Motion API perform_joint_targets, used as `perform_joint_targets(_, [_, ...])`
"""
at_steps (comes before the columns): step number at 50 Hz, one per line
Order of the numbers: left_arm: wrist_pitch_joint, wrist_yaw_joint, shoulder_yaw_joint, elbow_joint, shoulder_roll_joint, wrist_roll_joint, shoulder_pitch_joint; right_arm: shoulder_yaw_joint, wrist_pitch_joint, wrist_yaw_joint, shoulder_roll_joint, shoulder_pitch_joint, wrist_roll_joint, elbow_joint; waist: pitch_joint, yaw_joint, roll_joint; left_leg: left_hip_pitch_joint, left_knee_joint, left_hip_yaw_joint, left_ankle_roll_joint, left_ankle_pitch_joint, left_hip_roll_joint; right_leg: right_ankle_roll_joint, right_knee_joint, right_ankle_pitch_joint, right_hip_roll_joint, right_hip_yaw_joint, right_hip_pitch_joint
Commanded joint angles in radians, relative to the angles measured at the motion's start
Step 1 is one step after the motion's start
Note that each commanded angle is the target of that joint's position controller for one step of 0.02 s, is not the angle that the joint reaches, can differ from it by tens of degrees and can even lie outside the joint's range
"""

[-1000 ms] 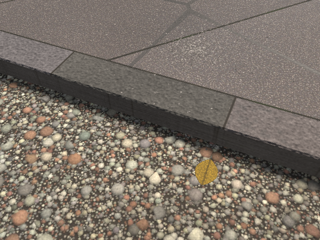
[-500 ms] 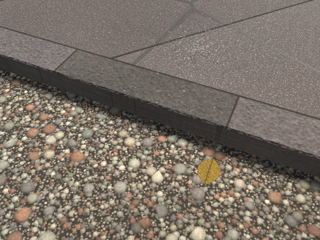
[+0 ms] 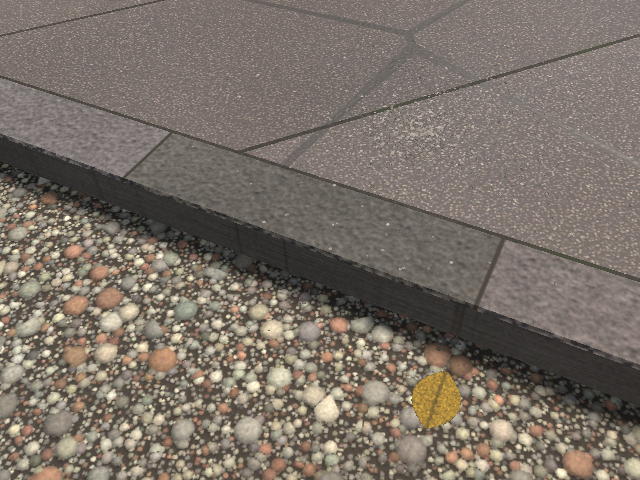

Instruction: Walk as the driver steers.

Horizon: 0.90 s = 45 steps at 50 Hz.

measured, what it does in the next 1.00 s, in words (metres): walks ahead: left foot, then right foot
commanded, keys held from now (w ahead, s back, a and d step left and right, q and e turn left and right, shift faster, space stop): w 1.00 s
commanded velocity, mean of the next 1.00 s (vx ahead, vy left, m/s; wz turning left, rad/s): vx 0.48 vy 0.00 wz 0.00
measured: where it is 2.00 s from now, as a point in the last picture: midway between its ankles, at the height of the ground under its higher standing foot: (320, 237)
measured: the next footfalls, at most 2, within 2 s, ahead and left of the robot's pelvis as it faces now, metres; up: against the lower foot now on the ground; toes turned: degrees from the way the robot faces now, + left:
left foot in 0.26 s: +0.34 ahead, +0.15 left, +0.00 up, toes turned +3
right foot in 0.76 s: +0.58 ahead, -0.05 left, +0.00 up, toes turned -4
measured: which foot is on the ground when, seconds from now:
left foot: up 0.00-0.24, down 0.26-0.76, up 0.78-1.00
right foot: down 0.00-0.28, up 0.30-0.74, down 0.76-1.00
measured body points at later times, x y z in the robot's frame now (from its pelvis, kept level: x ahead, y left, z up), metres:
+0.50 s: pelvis +0.28 +0.07 +0.00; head +0.29 +0.07 +0.45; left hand +0.39 +0.33 -0.13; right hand +0.30 -0.19 -0.14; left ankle +0.30 +0.14 -0.74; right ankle +0.34 -0.10 -0.66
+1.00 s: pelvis +0.56 +0.02 +0.00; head +0.58 +0.01 +0.45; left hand +0.55 +0.27 -0.13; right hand +0.63 -0.23 -0.14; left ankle +0.58 +0.17 -0.67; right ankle +0.54 -0.05 -0.74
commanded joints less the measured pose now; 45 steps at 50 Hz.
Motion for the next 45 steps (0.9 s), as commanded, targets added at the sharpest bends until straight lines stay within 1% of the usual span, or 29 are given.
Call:
perform_joint_targets(1, [0.005,0.021,0.010,-0.039,0.133,0.007,0.034,0.002,0.000,0.011,-0.006,-0.107,-0.007,-0.087,0.141,-0.005,-0.091,-0.219,-0.155,0.002,-0.032,0.096,0.038,-0.137,-0.174,0.322,-0.239,0.182,0.029])
perform_joint_targets(4, [0.009,0.034,0.016,-0.056,0.174,0.006,0.040,0.020,-0.001,0.019,0.008,-0.266,-0.007,-0.149,0.168,0.023,-0.104,-0.106,-0.404,0.046,-0.047,0.207,-0.006,-0.134,-0.211,0.298,-0.220,0.126,-0.059])
perform_joint_targets(8, [0.008,0.036,0.030,-0.044,0.189,-0.016,0.079,0.018,-0.001,0.035,-0.034,-0.339,0.002,-0.190,0.185,0.009,-0.116,-0.054,-0.541,0.031,-0.007,0.239,-0.025,-0.121,-0.198,0.352,-0.275,0.106,0.033])
perform_joint_targets(10, [0.016,0.035,0.039,-0.052,0.206,-0.010,0.055,0.001,-0.007,0.040,-0.074,-0.288,-0.001,-0.186,0.126,-0.042,-0.130,0.041,-0.563,0.039,0.028,0.200,-0.056,-0.095,-0.097,0.605,-0.291,0.083,0.108])
perform_joint_targets(11, [0.024,0.033,0.044,-0.057,0.218,-0.003,0.041,-0.015,-0.006,0.039,-0.103,-0.207,-0.001,-0.167,0.057,-0.091,-0.152,0.156,-0.548,0.060,0.047,0.172,-0.089,-0.082,0.011,0.797,-0.286,0.066,0.126])
perform_joint_targets(12, [0.035,0.032,0.042,-0.065,0.211,0.004,0.025,-0.038,-0.003,0.034,-0.140,-0.046,0.002,-0.118,-0.040,-0.172,-0.151,0.357,-0.544,0.082,0.074,0.156,-0.124,-0.059,0.204,0.911,-0.249,0.034,0.087])
perform_joint_targets(13, [0.038,0.029,0.030,-0.086,0.190,0.014,0.013,-0.058,0.004,0.025,-0.190,0.129,0.000,-0.075,-0.151,-0.246,-0.114,0.650,-0.527,-0.034,0.118,0.121,-0.023,-0.028,0.477,0.737,-0.208,0.016,-0.110])
perform_joint_targets(14, [0.019,0.013,-0.013,-0.102,0.028,0.013,0.155,-0.079,0.005,0.025,-0.293,0.243,-0.027,-0.045,-0.345,-0.173,0.177,1.014,-0.641,-0.558,0.298,-0.138,0.267,0.037,0.920,0.135,-0.012,0.013,-0.485])
perform_joint_targets(15, [-0.016,0.003,-0.006,-0.085,0.065,-0.010,0.123,-0.052,0.005,0.028,-0.212,0.219,-0.029,-0.043,-0.382,-0.181,0.187,0.998,-0.848,-0.830,0.305,-0.227,0.311,0.018,1.085,-0.250,0.019,0.173,-0.601])
perform_joint_targets(16, [-0.036,-0.001,0.019,-0.132,0.153,-0.042,0.001,-0.035,-0.003,0.028,-0.160,0.109,-0.022,-0.054,-0.183,-0.152,0.148,0.841,-0.861,-0.676,0.236,-0.214,0.278,-0.006,1.134,-0.201,-0.045,0.164,-0.696])
perform_joint_targets(17, [-0.043,0.006,0.023,-0.157,0.176,-0.045,-0.078,-0.021,-0.009,0.030,-0.120,0.000,-0.021,-0.078,-0.089,-0.120,0.053,0.662,-0.879,-0.514,0.203,-0.095,0.243,-0.017,1.092,-0.098,-0.105,0.137,-0.668])
perform_joint_targets(18, [-0.036,0.018,0.034,-0.161,0.179,-0.031,-0.121,-0.008,-0.014,0.038,-0.080,-0.062,-0.031,-0.083,-0.020,-0.085,-0.017,0.503,-0.906,-0.378,0.169,0.037,0.191,-0.021,1.027,-0.031,-0.145,0.116,-0.610])
perform_joint_targets(19, [-0.021,0.024,0.037,-0.155,0.152,-0.022,-0.076,-0.004,-0.021,0.041,-0.069,-0.089,-0.041,-0.079,-0.018,-0.038,0.036,0.418,-0.930,-0.293,0.164,0.087,0.163,-0.019,0.972,0.013,-0.179,0.126,-0.534])
perform_joint_targets(21, [0.006,0.026,0.037,-0.147,0.115,-0.017,-0.043,0.001,-0.023,0.044,-0.050,-0.070,-0.038,-0.056,0.006,-0.013,0.048,0.338,-0.974,-0.212,0.172,0.123,0.125,-0.010,0.906,0.022,-0.193,0.114,-0.479])
perform_joint_targets(23, [0.018,0.031,0.044,-0.173,0.124,-0.011,-0.103,-0.004,-0.024,0.031,-0.084,-0.038,-0.036,-0.038,0.046,-0.009,0.034,0.313,-1.007,-0.170,0.185,0.154,0.119,0.008,0.827,0.071,-0.203,0.098,-0.536])
perform_joint_targets(24, [0.039,-0.008,0.023,-0.204,0.080,0.084,-0.151,-0.006,-0.013,0.019,-0.091,0.066,-0.062,0.011,0.092,-0.002,-0.031,0.250,-1.007,-0.120,0.174,0.184,0.107,0.022,0.765,0.117,-0.182,0.030,-0.520])
perform_joint_targets(25, [0.048,-0.022,0.020,-0.223,0.062,0.084,-0.190,-0.004,-0.007,0.015,-0.086,0.088,-0.064,0.018,0.106,-0.009,-0.007,0.250,-1.009,-0.089,0.167,0.195,0.089,0.030,0.692,0.167,-0.182,0.017,-0.532])
perform_joint_targets(27, [0.051,-0.033,0.011,-0.252,0.069,0.055,-0.267,-0.003,-0.001,0.015,-0.085,0.093,-0.057,0.010,0.104,-0.030,0.023,0.267,-1.013,-0.062,0.150,0.181,0.072,0.037,0.542,0.255,-0.170,0.000,-0.515])
perform_joint_targets(29, [0.049,-0.033,0.008,-0.275,0.087,0.037,-0.345,-0.006,-0.001,0.016,-0.100,0.110,-0.051,0.010,0.099,-0.055,0.035,0.321,-1.019,-0.060,0.142,0.169,0.076,0.041,0.421,0.295,-0.147,-0.016,-0.489])
perform_joint_targets(34, [0.033,-0.024,0.016,-0.321,0.122,0.034,-0.445,-0.012,0.005,0.002,-0.112,0.189,-0.055,0.043,0.103,-0.086,0.030,0.561,-0.953,-0.091,0.138,0.273,0.148,0.011,0.275,0.204,-0.122,-0.010,-0.511])
perform_joint_targets(36, [0.019,-0.019,0.024,-0.309,0.132,0.035,-0.385,-0.015,0.010,-0.005,-0.119,0.183,-0.060,0.048,0.078,-0.059,0.036,0.610,-0.857,-0.083,0.119,0.418,0.155,-0.016,0.219,0.117,-0.087,-0.024,-0.423])
perform_joint_targets(37, [0.009,-0.012,0.031,-0.276,0.135,0.040,-0.285,-0.013,0.013,-0.005,-0.116,0.173,-0.059,0.051,0.033,-0.011,0.019,0.605,-0.725,-0.052,0.103,0.550,0.126,-0.034,0.146,0.121,-0.052,-0.044,-0.290])
perform_joint_targets(38, [-0.005,0.000,0.046,-0.221,0.168,0.054,-0.123,-0.002,0.013,-0.006,-0.088,0.182,-0.057,0.048,-0.068,0.041,-0.023,0.530,-0.526,-0.012,0.083,0.553,0.072,-0.065,0.118,0.125,-0.071,-0.013,-0.067])
perform_joint_targets(39, [-0.013,0.013,0.071,-0.200,0.265,0.076,0.038,0.019,0.007,0.000,-0.028,0.189,-0.026,-0.001,-0.202,0.081,-0.173,0.262,-0.211,0.059,0.036,0.275,-0.018,-0.150,0.076,0.024,-0.321,0.314,0.222])
perform_joint_targets(40, [0.001,0.007,0.095,-0.172,0.329,0.060,0.069,0.015,0.007,0.001,-0.023,0.244,-0.024,0.000,-0.230,0.051,-0.323,-0.002,0.009,0.046,0.026,-0.296,-0.150,-0.234,-0.028,0.017,-0.462,0.650,0.340])
perform_joint_targets(41, [0.011,0.000,0.076,-0.188,0.246,0.036,-0.020,-0.006,0.016,-0.003,-0.102,0.168,-0.048,0.007,-0.120,0.023,-0.145,-0.075,0.073,-0.043,0.043,-0.253,-0.080,-0.203,-0.031,-0.042,-0.408,0.563,0.249])
perform_joint_targets(42, [0.010,-0.005,0.062,-0.205,0.188,0.030,-0.100,-0.002,0.012,0.005,-0.076,0.124,-0.051,-0.004,-0.035,-0.001,-0.098,-0.070,0.056,-0.051,0.046,-0.162,-0.042,-0.183,-0.057,0.004,-0.374,0.451,0.128])
perform_joint_targets(43, [0.005,-0.006,0.051,-0.210,0.147,0.029,-0.145,0.002,0.014,0.009,-0.053,0.093,-0.050,-0.003,0.008,-0.022,-0.072,-0.037,0.016,-0.050,0.043,-0.098,-0.011,-0.158,-0.095,0.072,-0.331,0.362,0.041])
perform_joint_targets(45, [-0.006,0.000,0.036,-0.186,0.103,0.023,-0.145,0.007,0.034,0.017,-0.028,0.096,-0.069,0.004,0.031,-0.057,-0.096,0.027,-0.026,-0.035,0.017,-0.046,0.011,-0.128,-0.127,0.234,-0.276,0.241,-0.040])
Keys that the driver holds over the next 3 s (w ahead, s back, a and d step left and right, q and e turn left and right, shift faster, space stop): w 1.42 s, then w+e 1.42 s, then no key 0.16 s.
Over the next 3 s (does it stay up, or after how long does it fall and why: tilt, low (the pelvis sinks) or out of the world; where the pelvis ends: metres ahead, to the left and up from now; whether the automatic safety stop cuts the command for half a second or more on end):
stays up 1.61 -0.24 0.12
